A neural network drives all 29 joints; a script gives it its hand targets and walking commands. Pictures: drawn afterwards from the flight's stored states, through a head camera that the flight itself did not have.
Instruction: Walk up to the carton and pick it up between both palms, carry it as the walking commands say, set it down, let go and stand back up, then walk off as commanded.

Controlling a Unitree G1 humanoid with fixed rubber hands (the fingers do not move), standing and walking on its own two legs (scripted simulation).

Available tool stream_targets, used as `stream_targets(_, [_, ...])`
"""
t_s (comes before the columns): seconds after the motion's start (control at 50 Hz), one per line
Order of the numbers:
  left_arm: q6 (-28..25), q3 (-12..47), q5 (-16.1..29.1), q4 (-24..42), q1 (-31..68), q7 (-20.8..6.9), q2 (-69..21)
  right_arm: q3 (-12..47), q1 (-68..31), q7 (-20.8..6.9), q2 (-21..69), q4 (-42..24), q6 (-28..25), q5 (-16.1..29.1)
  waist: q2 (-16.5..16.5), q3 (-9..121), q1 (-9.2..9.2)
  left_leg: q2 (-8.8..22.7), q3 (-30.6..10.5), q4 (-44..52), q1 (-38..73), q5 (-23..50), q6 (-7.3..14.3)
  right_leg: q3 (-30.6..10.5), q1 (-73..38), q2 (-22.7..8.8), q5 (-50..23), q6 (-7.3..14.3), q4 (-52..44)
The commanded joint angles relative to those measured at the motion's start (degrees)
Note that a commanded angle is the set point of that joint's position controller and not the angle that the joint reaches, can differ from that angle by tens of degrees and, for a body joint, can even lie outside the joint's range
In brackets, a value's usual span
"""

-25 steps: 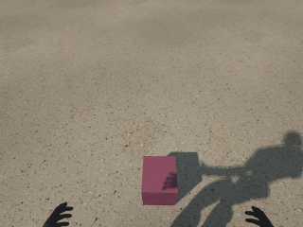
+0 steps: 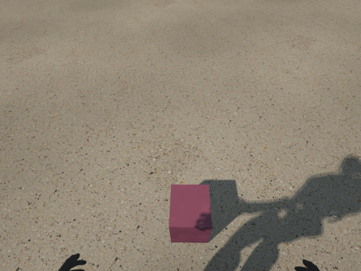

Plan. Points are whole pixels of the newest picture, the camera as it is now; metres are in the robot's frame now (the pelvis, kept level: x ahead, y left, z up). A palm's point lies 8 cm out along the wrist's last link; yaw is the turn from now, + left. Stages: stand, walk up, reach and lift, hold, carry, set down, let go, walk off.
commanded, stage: walk off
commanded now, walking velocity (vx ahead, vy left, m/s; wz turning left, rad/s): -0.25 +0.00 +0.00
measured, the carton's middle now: (189, 213) +0.51 -0.02 -0.66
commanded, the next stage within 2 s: none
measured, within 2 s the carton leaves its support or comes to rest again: neither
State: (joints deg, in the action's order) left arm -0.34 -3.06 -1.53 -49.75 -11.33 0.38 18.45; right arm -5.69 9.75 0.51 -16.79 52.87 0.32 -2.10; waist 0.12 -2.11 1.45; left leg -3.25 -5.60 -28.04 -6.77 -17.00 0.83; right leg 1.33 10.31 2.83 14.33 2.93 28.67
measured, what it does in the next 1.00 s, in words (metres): walks backwards: left foot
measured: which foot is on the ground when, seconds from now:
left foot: down 0.00-0.32, up 0.34-0.94, down 0.96-1.00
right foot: down 0.00-0.94, up 0.96-1.00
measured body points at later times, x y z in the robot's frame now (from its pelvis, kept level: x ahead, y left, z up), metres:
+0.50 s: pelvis -0.08 -0.07 +0.00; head -0.07 -0.12 +0.45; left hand +0.00 +0.21 -0.10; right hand -0.01 -0.34 -0.16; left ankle -0.15 +0.13 -0.62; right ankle -0.03 -0.11 -0.74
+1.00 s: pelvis -0.25 -0.06 -0.01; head -0.24 -0.05 +0.44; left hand -0.15 +0.20 -0.15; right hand -0.31 -0.35 -0.14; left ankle -0.28 +0.05 -0.74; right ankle -0.09 -0.12 -0.71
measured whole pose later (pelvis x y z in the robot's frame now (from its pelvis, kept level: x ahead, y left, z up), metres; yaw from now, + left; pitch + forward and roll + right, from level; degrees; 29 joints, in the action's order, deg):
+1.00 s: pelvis -0.25 -0.06 -0.01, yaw +1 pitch -2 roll +2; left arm 6.8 -2.8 -1.5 -49.8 -8.6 2.1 14.3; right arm -5.7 25.0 2.1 -14.7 54.4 4.8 -1.9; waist -2.9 -3.4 1.8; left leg -2.9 0.2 -30.8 -10.4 -18.8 1.8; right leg 1.5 32.2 3.6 17.4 2.3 39.0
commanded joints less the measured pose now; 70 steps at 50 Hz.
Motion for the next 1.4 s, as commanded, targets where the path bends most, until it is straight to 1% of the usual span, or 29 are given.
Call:
stream_targets(0.0, [2.71,-0.34,0.87,0.76,1.69,0.89,7.18,1.16,-0.47,0.20,-6.71,-2.85,1.36,1.11,0.29,-2.00,-1.23,8.86,-7.47,2.80,-8.92,16.93,1.47,-8.31,1.73,-9.19,-16.84,0.79,-1.44])
stream_targets(0.1, [3.68,-1.18,0.69,0.97,0.13,0.99,7.15,-0.50,0.36,0.95,-10.96,-2.47,1.88,0.51,3.32,3.69,-1.33,13.42,-9.83,3.57,-9.66,24.90,5.80,-4.14,-1.79,-5.12,-13.36,0.39,7.19])
stream_targets(0.16, [4.18,0.14,0.46,0.88,-2.51,0.89,3.21,-0.51,0.82,0.80,-11.50,-2.52,2.53,0.50,12.44,3.15,-0.87,19.79,-14.88,6.84,-10.03,32.97,10.29,-2.07,2.55,-2.51,11.29,-0.50,15.92])
stream_targets(0.2, [4.50,0.56,0.59,1.40,-3.34,1.05,2.00,-0.39,0.97,1.43,-10.94,-2.71,3.47,-0.01,8.96,-0.49,-1.03,20.81,-16.17,7.58,-15.89,31.42,10.90,-2.66,2.19,-3.90,15.87,-0.67,15.06])
stream_targets(0.26, [4.29,-1.13,0.26,0.65,-5.15,1.39,5.47,0.73,-5.96,1.31,-7.19,-5.40,3.48,-0.16,3.75,-1.67,-5.00,11.87,-10.62,0.64,-19.78,17.54,4.31,-3.58,-2.96,-5.88,3.29,0.39,-2.26])
stream_targets(0.3, [3.33,-1.27,-0.14,1.60,-5.08,1.86,10.86,0.59,0.76,1.19,-4.86,-4.20,3.47,0.82,-17.47,2.42,-2.91,-5.12,-0.49,-27.79,-22.20,-16.13,-2.16,-24.81,-1.98,-25.36,-31.89,6.66,-12.72])
stream_targets(0.32, [2.49,-0.56,-0.28,1.55,-4.92,1.89,7.94,-0.26,2.87,1.72,-6.14,-2.80,3.86,-0.30,-10.10,6.07,-2.41,-3.19,-5.02,-39.84,-16.60,-19.30,-2.32,-22.70,3.11,-27.67,-40.41,10.50,-11.04])
stream_targets(0.36, [1.98,0.10,0.38,2.68,-0.61,1.54,3.18,-0.24,3.71,1.57,-5.82,-0.81,4.28,-0.10,-8.50,3.33,0.01,-2.11,-4.18,-44.63,-16.93,-16.64,-1.44,-15.28,7.57,-22.94,-39.02,10.27,-9.67])
stream_targets(0.48, [3.57,-1.13,0.34,3.37,-2.00,2.21,7.19,-0.23,4.41,2.05,-3.51,-0.25,4.84,0.75,-5.94,2.88,-1.85,-3.22,-1.66,-45.69,-22.21,-8.46,-4.93,-12.79,0.91,-15.50,-9.44,1.83,-12.59])
stream_targets(0.54, [3.36,-0.69,1.26,1.81,-3.43,2.77,5.36,-0.24,6.62,1.77,-2.41,-0.27,5.21,1.13,-11.88,3.00,-2.13,-3.86,-1.87,-46.26,-24.58,-6.56,-4.97,-14.38,-1.34,-16.81,-1.76,-1.06,-15.12])
stream_targets(0.62, [3.25,-0.40,0.86,2.76,-1.97,3.04,2.45,0.11,7.59,2.29,-2.45,0.12,5.68,1.67,-9.64,6.13,-2.87,-2.01,1.94,-34.48,-20.73,-10.61,-5.64,-15.18,-5.44,-16.99,3.77,4.58,-16.68])
stream_targets(0.74, [5.94,-1.38,0.60,3.60,3.87,3.34,4.37,1.08,16.59,2.33,-0.07,0.94,5.97,2.06,-15.77,0.13,0.98,-0.87,8.41,-25.46,-10.62,-13.39,-3.51,-12.82,9.15,-15.85,16.40,0.67,-23.48])
stream_targets(0.76, [6.20,-1.48,1.30,3.39,2.38,3.45,3.50,0.97,15.40,2.58,-1.76,0.43,5.50,1.31,-11.62,1.51,-1.06,0.11,8.68,-22.53,-6.50,-13.13,-2.89,-13.95,11.23,-18.02,15.69,1.52,-24.81])
stream_targets(0.82, [7.08,-2.61,0.76,2.64,1.33,3.00,5.61,1.53,19.53,1.53,0.36,1.25,4.28,1.89,-14.73,3.92,-0.83,0.42,9.45,-12.51,-2.80,-12.43,-1.32,-12.20,7.52,-16.74,13.28,0.32,-25.22])
stream_targets(0.88, [7.50,-2.84,0.75,3.71,4.62,3.23,6.02,1.57,26.89,1.97,0.85,3.36,4.07,1.12,-11.97,2.32,1.60,0.18,11.05,2.66,1.48,-7.73,1.13,-8.77,9.96,-13.37,14.87,-2.95,-23.17])
stream_targets(0.9, [7.54,-2.57,1.23,5.08,6.21,2.79,4.98,1.89,28.50,2.26,1.10,2.87,3.97,1.13,-6.33,-0.12,2.85,2.48,6.77,10.39,-0.08,-4.01,2.31,-6.06,11.66,-9.32,15.47,-5.88,-16.92])
stream_targets(0.92, [7.47,-2.68,1.87,5.07,5.31,2.42,1.34,1.17,23.02,2.23,-4.39,0.32,3.02,-0.07,17.88,-2.08,2.80,18.22,-17.17,18.61,-9.23,-10.62,7.19,-0.82,16.46,-0.31,19.46,-6.24,10.03])
stream_targets(0.94, [7.37,-2.79,1.04,4.49,5.71,2.40,2.82,0.87,12.61,3.04,-6.79,-2.70,3.15,-1.21,17.51,-9.64,1.18,26.83,-22.23,21.86,-26.91,-11.93,13.40,-4.42,18.45,3.60,20.12,-5.65,30.69])
stream_targets(0.98, [6.30,-3.26,0.60,0.39,-4.31,1.13,2.67,0.42,-0.39,3.50,-7.70,-6.94,3.28,-2.68,7.79,-1.23,-6.18,21.04,-15.34,21.85,-33.85,-12.99,10.19,-9.31,11.41,7.02,14.67,-4.95,52.79])
stream_targets(1.0, [6.62,-3.08,0.18,1.63,-1.85,0.96,3.30,-0.45,-5.36,3.30,-12.48,-9.79,2.32,-2.00,11.16,-0.80,-6.46,20.51,-13.10,20.76,-37.72,-7.87,10.42,-7.49,8.25,5.48,12.77,-5.15,57.15])
stream_targets(1.06, [6.23,-3.14,-0.65,0.56,-2.44,1.61,4.89,1.22,-3.45,2.12,-3.16,-9.17,2.42,-0.70,1.18,-3.29,-5.52,14.99,-9.33,11.95,-26.40,4.33,8.81,-6.72,14.18,3.09,8.73,-3.17,55.45])
stream_targets(1.16, [5.82,-1.57,0.59,3.59,1.80,2.24,1.32,-0.71,13.51,2.80,-7.47,-3.59,2.02,0.30,11.01,7.90,3.35,21.52,-17.34,8.13,10.17,15.13,11.07,-4.18,19.47,-1.08,17.51,-5.68,29.17])
stream_targets(1.22, [5.40,-0.96,2.12,2.51,-2.79,1.97,1.20,0.30,10.75,2.67,-4.89,-2.84,2.72,0.17,15.97,7.89,1.64,18.61,-16.01,9.07,8.42,16.97,7.31,-4.52,7.78,-2.82,27.09,-4.34,4.01])
stream_targets(1.26, [5.62,-0.08,2.18,-0.69,-8.45,2.26,-1.18,-0.93,9.29,2.67,-7.94,-2.25,3.19,0.92,13.93,4.67,-0.90,14.00,-10.67,6.79,0.70,12.93,4.16,0.65,-2.97,-1.89,11.79,-3.23,-14.75])
stream_targets(1.28, [5.21,-0.28,2.02,-0.78,-8.82,2.34,0.30,-0.34,8.12,2.50,-6.46,-2.72,3.41,1.09,7.92,1.55,-1.49,9.83,-6.61,1.18,-6.27,13.93,1.97,-4.36,-6.01,-5.36,0.81,-2.75,-19.69])
stream_targets(1.3, [5.08,-1.75,1.56,-0.46,-7.92,2.20,7.25,-0.42,6.88,2.43,-5.52,-4.33,3.47,1.20,-8.84,0.29,-0.52,2.03,1.30,-10.10,-18.73,-0.96,-1.31,-15.94,-9.29,-13.85,-7.40,-0.62,-19.88])
stream_targets(1.32, [5.38,-1.74,1.08,2.05,-5.80,2.13,9.18,-0.96,3.17,2.98,-5.15,-6.19,3.03,0.84,-16.50,-1.74,-2.92,-3.13,3.16,-24.10,-22.94,-16.01,-3.24,-22.78,0.49,-25.50,-21.42,4.12,-16.68])
stream_targets(1.34, [5.14,-0.80,0.11,2.41,-5.18,2.55,6.26,-1.28,-0.14,2.43,-4.32,-6.72,3.06,-0.07,-9.90,-3.67,-2.72,-3.27,-0.48,-34.76,-23.99,-15.86,-3.31,-17.89,6.43,-26.84,-25.94,7.23,-15.69])
stream_targets(1.38, [4.47,-1.53,-0.31,4.91,4.31,2.75,6.35,-0.03,0.39,0.69,-3.53,-5.41,3.14,1.42,-11.77,-6.49,0.18,-2.10,-2.66,-43.22,-21.95,-12.53,-1.60,-8.31,9.69,-20.74,-34.68,6.96,-10.65])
